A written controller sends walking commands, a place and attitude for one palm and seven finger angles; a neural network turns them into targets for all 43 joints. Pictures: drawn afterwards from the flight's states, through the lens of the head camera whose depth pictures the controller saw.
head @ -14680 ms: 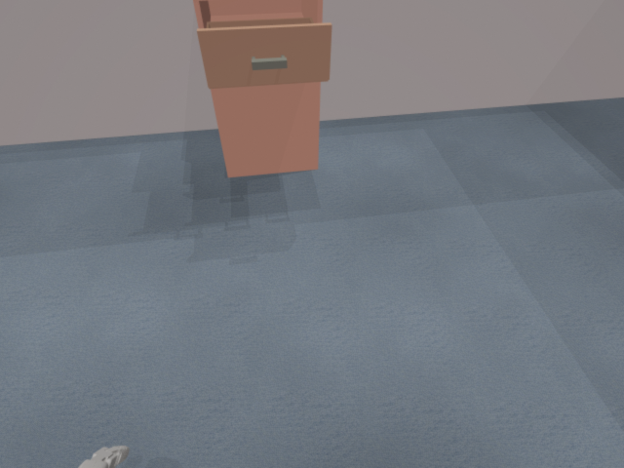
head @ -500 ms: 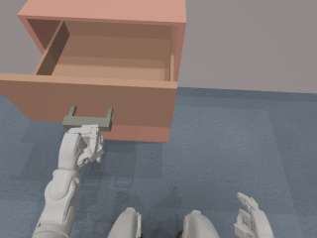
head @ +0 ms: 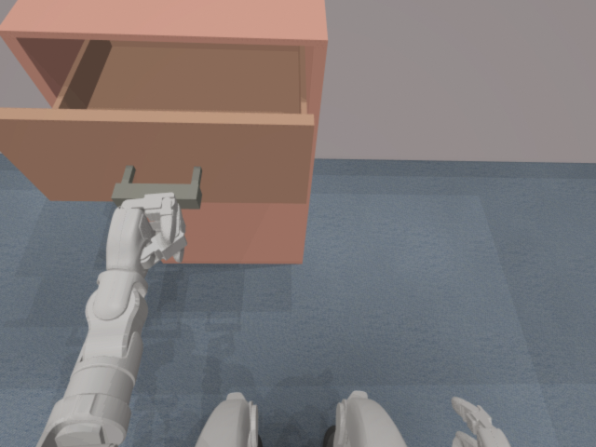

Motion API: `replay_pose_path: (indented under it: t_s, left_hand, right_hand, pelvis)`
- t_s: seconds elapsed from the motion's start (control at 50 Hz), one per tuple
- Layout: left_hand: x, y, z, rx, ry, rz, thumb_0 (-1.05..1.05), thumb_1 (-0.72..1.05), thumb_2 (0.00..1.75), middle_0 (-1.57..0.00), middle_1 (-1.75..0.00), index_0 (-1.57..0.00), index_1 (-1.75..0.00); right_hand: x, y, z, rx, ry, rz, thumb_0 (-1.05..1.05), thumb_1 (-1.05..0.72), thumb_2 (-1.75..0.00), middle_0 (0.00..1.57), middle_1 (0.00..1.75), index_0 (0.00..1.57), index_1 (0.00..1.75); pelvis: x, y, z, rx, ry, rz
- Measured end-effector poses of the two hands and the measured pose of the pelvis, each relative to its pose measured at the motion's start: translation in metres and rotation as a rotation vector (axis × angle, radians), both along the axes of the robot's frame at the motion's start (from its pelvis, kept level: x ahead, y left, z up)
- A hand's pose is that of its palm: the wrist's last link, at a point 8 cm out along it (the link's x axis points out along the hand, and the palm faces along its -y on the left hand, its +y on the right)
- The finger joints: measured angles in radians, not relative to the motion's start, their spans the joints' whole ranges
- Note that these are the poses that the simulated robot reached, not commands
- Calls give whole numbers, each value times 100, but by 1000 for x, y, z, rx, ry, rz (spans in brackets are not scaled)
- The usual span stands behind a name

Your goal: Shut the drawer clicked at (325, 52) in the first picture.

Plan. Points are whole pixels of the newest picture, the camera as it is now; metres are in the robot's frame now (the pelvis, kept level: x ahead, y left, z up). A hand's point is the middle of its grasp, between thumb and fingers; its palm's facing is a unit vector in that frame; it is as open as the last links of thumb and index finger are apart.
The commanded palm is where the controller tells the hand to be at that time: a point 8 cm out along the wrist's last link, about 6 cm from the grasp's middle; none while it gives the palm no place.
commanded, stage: push the drawer shut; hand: left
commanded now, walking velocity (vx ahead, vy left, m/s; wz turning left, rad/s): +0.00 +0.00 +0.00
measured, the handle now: (161, 184) +0.46 +0.20 +0.04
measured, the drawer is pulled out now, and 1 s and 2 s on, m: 0.16 0.04 0.00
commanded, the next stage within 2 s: pull the fist back off the drawer in 1.58 s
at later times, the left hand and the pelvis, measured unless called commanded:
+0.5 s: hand (187, 195) +0.44 +0.16 +0.03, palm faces +0.00 -1.00 -0.05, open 3.3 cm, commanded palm +0.43 +0.21 +0.04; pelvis +0.00 +0.00 +0.00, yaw -1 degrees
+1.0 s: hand (191, 160) +0.51 +0.16 +0.03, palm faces +0.01 -1.00 -0.03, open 3.3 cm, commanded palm +0.49 +0.21 +0.04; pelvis +0.00 +0.01 -0.01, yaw -2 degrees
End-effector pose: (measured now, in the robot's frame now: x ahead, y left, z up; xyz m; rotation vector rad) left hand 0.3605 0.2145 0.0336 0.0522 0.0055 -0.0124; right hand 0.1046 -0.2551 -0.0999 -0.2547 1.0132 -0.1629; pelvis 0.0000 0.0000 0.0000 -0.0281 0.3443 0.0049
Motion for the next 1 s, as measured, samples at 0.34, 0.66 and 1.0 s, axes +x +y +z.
replay_pose_path:
  t_s: [0.34, 0.66, 1.0]
  left_hand:
    - [42, -1, 1, -1, -3, 13, 4, 82, 90, -140, -160, -140, -160]
    - [83, 1, 0, -5, -4, 19, 3, 80, 89, -140, -160, -140, -160]
    - [123, 2, 2, -17, 7, 19, 5, 79, 88, -140, -160, -140, -160]
  right_hand:
    - [-25, 4, -8, 6, 90, -35, 1, -91, -90, 20, 30, 20, 30]
    - [-61, -1, -13, -15, 199, -72, 1, -91, -90, 20, 30, 20, 30]
    - [-99, 3, -12, -17, 315, -132, 1, -91, -90, 20, 30, 20, 30]
  pelvis:
    - [-2, 3, -2, -1, 23, -7]
    - [-5, 4, -7, -7, 54, -10]
    - [-3, 8, -11, -19, 92, -26]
